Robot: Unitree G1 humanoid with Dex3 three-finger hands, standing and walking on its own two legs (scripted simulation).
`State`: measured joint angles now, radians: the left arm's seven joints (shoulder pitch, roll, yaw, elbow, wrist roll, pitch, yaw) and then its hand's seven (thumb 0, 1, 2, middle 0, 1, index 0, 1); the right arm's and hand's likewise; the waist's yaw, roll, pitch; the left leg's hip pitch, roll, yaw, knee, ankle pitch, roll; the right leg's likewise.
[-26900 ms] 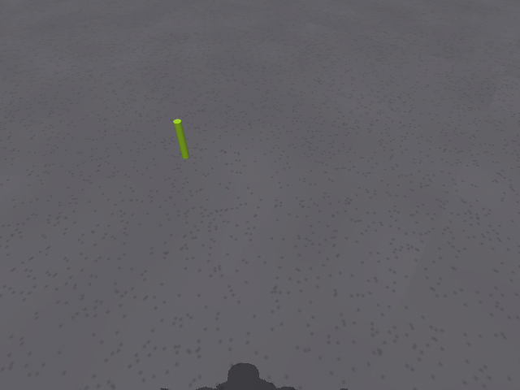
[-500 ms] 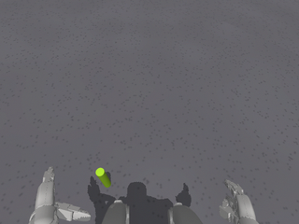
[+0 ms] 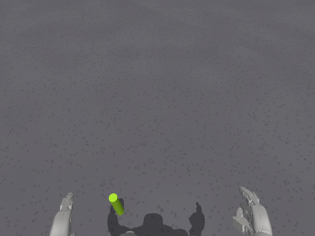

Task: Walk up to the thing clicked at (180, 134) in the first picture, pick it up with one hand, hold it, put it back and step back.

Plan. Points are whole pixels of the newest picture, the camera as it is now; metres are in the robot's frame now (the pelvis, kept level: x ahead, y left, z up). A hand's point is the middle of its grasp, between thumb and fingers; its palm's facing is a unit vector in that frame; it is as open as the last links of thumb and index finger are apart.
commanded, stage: home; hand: left
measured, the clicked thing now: (117, 205) +0.37 +0.22 -0.60
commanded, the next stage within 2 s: stand in 1.50 s
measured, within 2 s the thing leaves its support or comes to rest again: neither
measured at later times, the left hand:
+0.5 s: hand (89, 232) +0.16 +0.18 -0.05, palm faces +0.10 -0.95 -0.28, open 17.6 cm
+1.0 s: hand (88, 230) +0.16 +0.18 -0.05, palm faces +0.11 -0.95 -0.28, open 17.7 cm
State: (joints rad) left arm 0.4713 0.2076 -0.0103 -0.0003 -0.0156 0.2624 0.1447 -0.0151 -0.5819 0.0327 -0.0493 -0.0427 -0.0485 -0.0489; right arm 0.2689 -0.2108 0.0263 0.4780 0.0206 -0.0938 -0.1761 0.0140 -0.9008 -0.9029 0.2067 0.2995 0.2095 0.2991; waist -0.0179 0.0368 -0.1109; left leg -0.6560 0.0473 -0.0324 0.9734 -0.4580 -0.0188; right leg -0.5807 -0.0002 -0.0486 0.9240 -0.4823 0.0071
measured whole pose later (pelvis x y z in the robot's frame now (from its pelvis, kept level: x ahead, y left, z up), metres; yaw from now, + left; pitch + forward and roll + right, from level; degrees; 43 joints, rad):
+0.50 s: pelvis -0.01 +0.00 +0.00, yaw +0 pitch +7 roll -2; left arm 0.46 0.20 -0.01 0.02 -0.02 0.24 0.13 -0.02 -0.58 0.03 -0.05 -0.04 -0.05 -0.05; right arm 0.29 -0.21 0.03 0.51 0.02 -0.12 -0.17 0.02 -0.90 -0.90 0.21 0.30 0.21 0.30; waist -0.02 0.04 -0.10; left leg -0.64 0.05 -0.03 0.95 -0.43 -0.02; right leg -0.57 0.00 -0.05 0.91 -0.46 0.00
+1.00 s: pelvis -0.01 +0.00 +0.00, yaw +0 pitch +7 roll -2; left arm 0.46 0.20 -0.01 0.03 -0.01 0.24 0.13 -0.02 -0.59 0.02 -0.05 -0.04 -0.05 -0.05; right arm 0.28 -0.20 0.03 0.52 0.01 -0.13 -0.17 0.02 -0.90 -0.90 0.21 0.30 0.21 0.30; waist -0.02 0.04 -0.10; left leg -0.63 0.05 -0.03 0.95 -0.44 -0.02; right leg -0.56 0.00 -0.04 0.90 -0.46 0.01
